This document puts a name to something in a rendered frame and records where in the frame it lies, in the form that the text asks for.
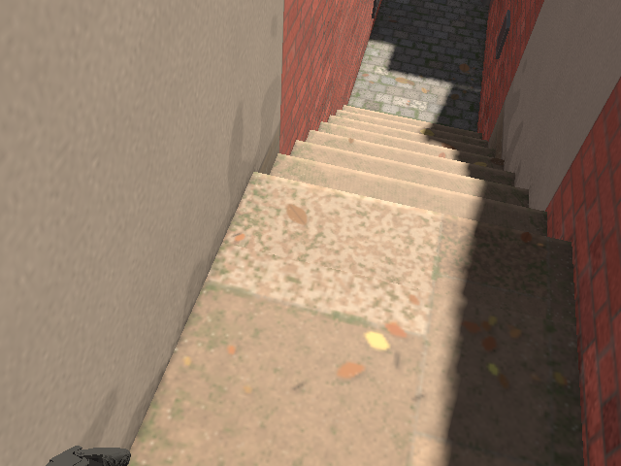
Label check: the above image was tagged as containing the robot left hand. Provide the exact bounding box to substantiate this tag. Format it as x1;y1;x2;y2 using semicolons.
46;446;131;466

